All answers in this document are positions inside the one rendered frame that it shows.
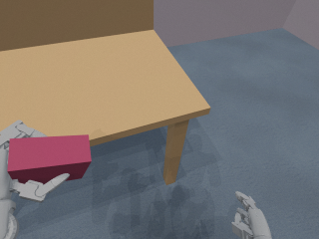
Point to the robot left forearm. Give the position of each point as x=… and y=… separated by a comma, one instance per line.
x=9, y=225

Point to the robot left hand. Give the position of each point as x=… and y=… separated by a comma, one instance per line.
x=31, y=190

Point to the table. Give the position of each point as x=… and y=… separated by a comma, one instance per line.
x=93, y=67

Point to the robot right hand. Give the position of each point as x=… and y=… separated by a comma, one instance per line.
x=255, y=223

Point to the sponge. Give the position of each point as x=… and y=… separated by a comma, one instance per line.
x=43, y=158

